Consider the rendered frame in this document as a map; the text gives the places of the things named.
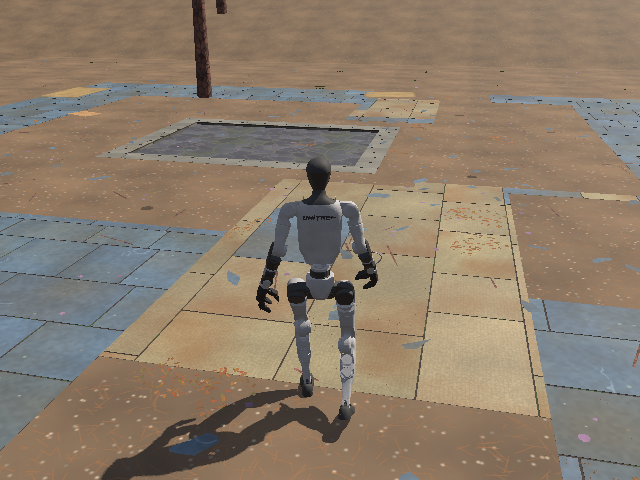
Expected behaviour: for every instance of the robot left forearm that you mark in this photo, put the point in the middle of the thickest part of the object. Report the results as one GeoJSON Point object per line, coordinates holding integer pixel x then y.
{"type": "Point", "coordinates": [272, 263]}

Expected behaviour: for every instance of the robot right upper arm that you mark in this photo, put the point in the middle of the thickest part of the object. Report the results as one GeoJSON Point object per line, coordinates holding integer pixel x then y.
{"type": "Point", "coordinates": [350, 210]}

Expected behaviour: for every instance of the humanoid robot head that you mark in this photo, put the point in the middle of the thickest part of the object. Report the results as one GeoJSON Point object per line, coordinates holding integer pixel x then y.
{"type": "Point", "coordinates": [318, 172]}

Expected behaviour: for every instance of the robot right hand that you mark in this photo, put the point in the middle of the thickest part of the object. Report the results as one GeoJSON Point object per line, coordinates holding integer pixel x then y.
{"type": "Point", "coordinates": [364, 275]}

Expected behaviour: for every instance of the robot left hand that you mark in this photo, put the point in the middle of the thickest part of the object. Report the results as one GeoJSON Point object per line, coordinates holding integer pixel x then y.
{"type": "Point", "coordinates": [261, 297]}

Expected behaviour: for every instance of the robot left upper arm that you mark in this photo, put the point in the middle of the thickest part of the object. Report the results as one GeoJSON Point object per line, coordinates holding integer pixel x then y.
{"type": "Point", "coordinates": [287, 211]}

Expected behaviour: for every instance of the robot right forearm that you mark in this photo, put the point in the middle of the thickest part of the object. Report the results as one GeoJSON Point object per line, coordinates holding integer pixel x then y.
{"type": "Point", "coordinates": [367, 260]}

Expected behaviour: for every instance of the right robot thigh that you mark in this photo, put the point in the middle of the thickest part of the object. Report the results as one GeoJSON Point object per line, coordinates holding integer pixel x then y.
{"type": "Point", "coordinates": [344, 294]}

